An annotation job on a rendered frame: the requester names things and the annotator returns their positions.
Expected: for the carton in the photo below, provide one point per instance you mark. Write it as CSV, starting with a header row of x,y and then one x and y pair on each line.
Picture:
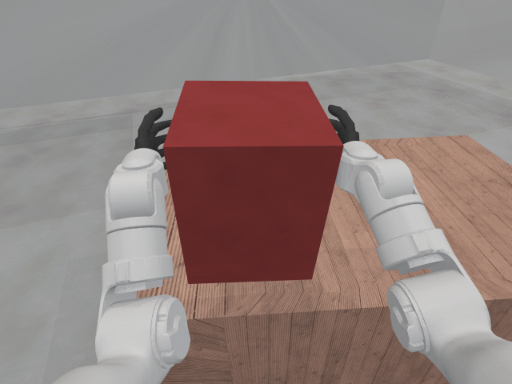
x,y
252,167

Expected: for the robot left upper arm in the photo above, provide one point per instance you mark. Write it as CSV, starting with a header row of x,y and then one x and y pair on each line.
x,y
138,341

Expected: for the left robot hand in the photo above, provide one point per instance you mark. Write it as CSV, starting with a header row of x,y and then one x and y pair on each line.
x,y
148,130

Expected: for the left robot forearm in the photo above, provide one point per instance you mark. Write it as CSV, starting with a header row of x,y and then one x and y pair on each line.
x,y
136,225

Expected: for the right robot forearm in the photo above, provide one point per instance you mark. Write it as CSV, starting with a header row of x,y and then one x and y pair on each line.
x,y
406,237

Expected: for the robot right upper arm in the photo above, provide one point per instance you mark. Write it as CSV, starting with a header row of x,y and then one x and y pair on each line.
x,y
440,315

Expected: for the pedestal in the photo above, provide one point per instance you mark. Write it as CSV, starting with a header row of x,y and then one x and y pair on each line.
x,y
335,328

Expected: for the right robot hand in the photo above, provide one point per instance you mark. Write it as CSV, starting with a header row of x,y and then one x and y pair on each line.
x,y
345,128

